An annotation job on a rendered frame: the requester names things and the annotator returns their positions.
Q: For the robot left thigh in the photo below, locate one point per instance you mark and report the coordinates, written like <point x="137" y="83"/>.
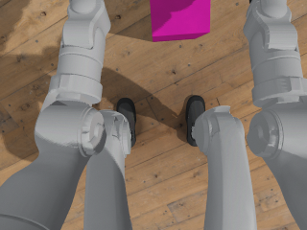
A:
<point x="105" y="196"/>

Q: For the robot right thigh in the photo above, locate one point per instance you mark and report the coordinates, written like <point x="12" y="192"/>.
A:
<point x="230" y="201"/>

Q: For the right robot upper arm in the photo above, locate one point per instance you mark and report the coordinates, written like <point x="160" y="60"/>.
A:
<point x="279" y="136"/>

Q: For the left robot upper arm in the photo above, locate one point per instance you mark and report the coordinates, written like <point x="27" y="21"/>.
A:
<point x="39" y="196"/>

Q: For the carton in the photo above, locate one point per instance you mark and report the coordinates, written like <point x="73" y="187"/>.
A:
<point x="179" y="19"/>

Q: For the robot thigh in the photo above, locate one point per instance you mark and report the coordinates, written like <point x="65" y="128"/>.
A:
<point x="230" y="201"/>
<point x="105" y="196"/>

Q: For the robot left forearm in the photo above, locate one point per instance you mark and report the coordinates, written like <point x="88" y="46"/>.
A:
<point x="81" y="56"/>

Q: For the robot right forearm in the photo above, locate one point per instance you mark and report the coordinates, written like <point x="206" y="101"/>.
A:
<point x="274" y="56"/>

